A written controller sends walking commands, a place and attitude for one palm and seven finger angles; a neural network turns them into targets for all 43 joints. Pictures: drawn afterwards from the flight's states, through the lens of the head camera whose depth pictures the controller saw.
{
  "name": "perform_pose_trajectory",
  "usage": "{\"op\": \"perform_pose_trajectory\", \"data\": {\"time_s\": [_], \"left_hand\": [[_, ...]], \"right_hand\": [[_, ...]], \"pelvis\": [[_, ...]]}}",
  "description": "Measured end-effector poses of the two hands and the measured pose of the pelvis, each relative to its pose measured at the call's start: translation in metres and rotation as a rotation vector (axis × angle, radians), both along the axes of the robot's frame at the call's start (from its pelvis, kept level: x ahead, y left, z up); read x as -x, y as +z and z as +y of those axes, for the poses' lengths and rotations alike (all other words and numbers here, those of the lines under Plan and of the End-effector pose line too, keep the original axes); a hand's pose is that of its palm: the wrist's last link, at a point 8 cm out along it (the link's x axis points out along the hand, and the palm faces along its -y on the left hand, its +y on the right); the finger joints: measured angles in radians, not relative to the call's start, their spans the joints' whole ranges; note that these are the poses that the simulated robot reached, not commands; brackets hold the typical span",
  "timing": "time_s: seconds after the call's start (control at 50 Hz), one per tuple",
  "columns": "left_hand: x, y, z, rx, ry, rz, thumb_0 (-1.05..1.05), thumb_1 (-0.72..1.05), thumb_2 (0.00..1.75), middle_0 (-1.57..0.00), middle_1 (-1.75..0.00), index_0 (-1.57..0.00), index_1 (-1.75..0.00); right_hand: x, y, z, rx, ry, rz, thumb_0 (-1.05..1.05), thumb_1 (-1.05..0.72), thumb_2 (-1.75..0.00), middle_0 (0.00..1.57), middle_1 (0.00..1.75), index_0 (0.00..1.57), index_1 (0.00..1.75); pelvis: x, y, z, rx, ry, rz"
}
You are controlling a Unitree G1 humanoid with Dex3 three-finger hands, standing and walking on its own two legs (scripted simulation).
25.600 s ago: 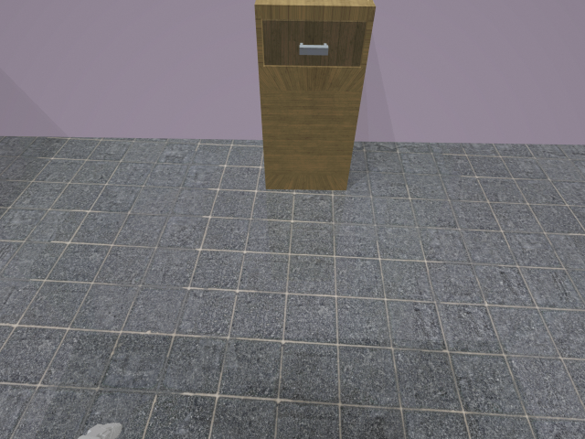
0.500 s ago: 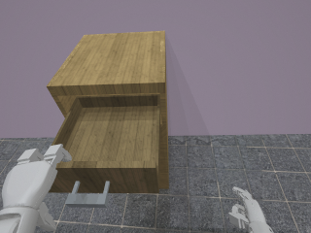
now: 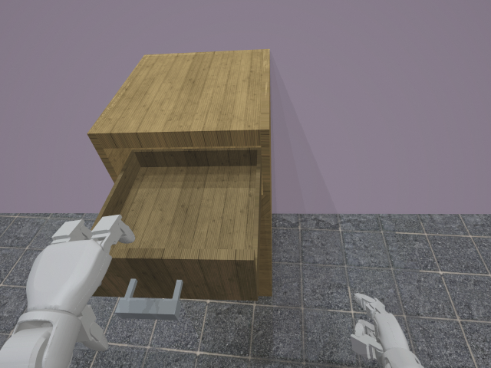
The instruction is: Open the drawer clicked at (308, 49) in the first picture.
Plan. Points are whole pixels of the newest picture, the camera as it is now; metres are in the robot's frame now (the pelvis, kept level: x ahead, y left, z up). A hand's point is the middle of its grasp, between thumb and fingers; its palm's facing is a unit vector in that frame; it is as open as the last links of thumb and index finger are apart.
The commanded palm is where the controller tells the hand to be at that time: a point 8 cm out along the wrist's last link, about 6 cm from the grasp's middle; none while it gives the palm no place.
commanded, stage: draw the hand back to the body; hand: left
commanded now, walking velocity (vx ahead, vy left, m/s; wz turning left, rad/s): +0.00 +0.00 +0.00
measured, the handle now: (152, 296) +0.23 +0.23 -0.04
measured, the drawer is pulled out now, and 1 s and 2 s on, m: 0.29 0.29 0.29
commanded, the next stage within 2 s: step back with the hand held close in 1.44 s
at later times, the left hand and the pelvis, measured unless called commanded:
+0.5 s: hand (92, 282) +0.18 +0.24 +0.12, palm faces +0.14 -0.41 -0.90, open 13.8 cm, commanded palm +0.14 +0.26 +0.17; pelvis +0.01 -0.01 +0.00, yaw +1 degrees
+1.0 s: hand (111, 248) +0.21 +0.22 +0.15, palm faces +0.35 -0.83 -0.44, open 10.8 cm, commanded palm +0.16 +0.26 +0.18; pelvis +0.03 -0.01 +0.01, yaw +0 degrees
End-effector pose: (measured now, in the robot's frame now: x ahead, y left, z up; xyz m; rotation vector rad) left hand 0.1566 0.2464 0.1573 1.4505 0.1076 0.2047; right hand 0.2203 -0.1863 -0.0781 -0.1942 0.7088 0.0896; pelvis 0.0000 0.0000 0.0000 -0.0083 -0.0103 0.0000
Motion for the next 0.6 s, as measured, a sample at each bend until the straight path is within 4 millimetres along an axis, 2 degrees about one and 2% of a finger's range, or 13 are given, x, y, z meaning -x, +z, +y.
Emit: {"op": "perform_pose_trajectory", "data": {"time_s": [0.16, 0.34, 0.46, 0.5, 0.54, 0.6], "left_hand": [[0.000, 0.010, 0.008, -0.039, 0.037, -0.009, 0.00, -0.49, 0.30, -0.32, -1.20, -0.32, -1.20], [0.007, 0.004, 0.009, -0.017, 0.030, 0.054, 0.00, -0.49, 0.30, -0.31, -1.20, -0.32, -1.20], [0.008, 0.007, 0.011, -0.036, -0.004, 0.031, 0.00, -0.49, 0.30, -0.32, -1.20, -0.32, -1.20], [0.008, 0.007, 0.015, 0.320, 0.014, -0.070, 0.00, -0.49, 0.30, -0.31, -1.20, -0.32, -1.19], [0.006, 0.002, 0.017, 0.594, 0.043, -0.169, 0.00, -0.47, 0.31, -0.31, -1.19, -0.32, -1.19], [0.001, -0.002, 0.015, 0.837, 0.052, -0.287, -0.01, -0.43, 0.33, -0.31, -1.16, -0.32, -1.16]], "right_hand": [[0.000, -0.001, -0.012, -0.006, -0.020, 0.002, 0.01, -0.91, -0.90, 0.20, 0.30, 0.20, 0.30], [-0.006, 0.001, -0.030, 0.039, -0.037, -0.016, 0.01, -0.91, -0.90, 0.20, 0.30, 0.20, 0.30], [-0.009, 0.003, -0.033, 0.061, -0.046, -0.022, 0.01, -0.91, -0.90, 0.20, 0.30, 0.20, 0.30], [-0.009, 0.005, -0.031, 0.047, -0.065, -0.055, 0.01, -0.91, -0.90, 0.20, 0.30, 0.20, 0.30], [-0.006, 0.008, -0.028, 0.032, -0.084, -0.095, 0.01, -0.91, -0.90, 0.20, 0.30, 0.20, 0.30], [0.002, 0.013, -0.023, 0.032, -0.099, -0.119, 0.01, -0.91, -0.90, 0.20, 0.30, 0.20, 0.30]], "pelvis": [[-0.001, 0.000, -0.008, -0.001, 0.000, -0.006], [-0.004, 0.000, -0.012, -0.001, 0.006, -0.003], [-0.007, -0.002, -0.012, 0.003, 0.007, 0.004], [-0.007, -0.001, -0.010, 0.004, 0.010, -0.016], [-0.008, -0.001, -0.010, 0.000, 0.007, -0.029], [-0.013, 0.000, -0.011, -0.007, 0.007, -0.036]]}}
